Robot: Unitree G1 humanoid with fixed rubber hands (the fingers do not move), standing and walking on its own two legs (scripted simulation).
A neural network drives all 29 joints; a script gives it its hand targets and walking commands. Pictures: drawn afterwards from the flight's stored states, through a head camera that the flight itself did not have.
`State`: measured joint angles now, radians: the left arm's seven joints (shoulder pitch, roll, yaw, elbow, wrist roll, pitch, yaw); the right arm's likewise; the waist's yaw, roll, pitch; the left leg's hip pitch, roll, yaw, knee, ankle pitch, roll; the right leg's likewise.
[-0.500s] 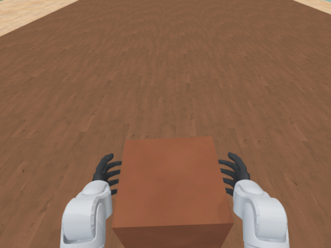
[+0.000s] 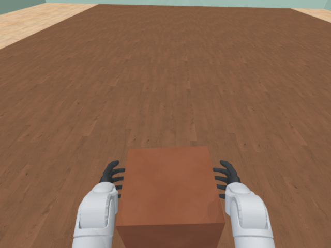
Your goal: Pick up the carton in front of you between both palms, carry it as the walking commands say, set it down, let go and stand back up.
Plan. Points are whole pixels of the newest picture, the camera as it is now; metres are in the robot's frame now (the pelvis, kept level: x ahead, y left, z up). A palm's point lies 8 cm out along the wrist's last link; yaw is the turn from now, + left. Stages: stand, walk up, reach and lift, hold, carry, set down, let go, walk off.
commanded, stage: carry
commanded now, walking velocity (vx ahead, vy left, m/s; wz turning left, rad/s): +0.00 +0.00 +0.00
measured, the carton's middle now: (170, 206) +0.28 +0.00 -0.03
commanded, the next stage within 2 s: none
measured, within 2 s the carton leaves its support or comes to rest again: neither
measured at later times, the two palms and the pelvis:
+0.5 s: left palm (117, 187) +0.29 +0.13 +0.05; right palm (234, 196) +0.28 -0.16 +0.03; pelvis -0.01 -0.01 +0.00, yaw +0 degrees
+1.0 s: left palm (118, 190) +0.28 +0.13 +0.05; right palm (236, 195) +0.28 -0.17 +0.03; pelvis -0.01 -0.02 +0.00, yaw +0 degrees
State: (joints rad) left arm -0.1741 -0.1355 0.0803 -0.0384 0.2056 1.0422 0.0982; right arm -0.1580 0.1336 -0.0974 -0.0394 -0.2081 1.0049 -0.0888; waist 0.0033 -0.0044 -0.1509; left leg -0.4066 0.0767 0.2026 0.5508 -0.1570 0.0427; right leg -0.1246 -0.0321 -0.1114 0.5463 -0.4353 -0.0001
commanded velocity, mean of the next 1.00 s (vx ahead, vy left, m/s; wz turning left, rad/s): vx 0.00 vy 0.00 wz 0.00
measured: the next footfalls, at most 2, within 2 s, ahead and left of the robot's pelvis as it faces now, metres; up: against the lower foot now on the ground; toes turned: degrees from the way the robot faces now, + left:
right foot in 1.48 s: +0.17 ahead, -0.14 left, +0.00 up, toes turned -11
left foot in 1.82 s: +0.40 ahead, +0.08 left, +0.00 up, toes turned -5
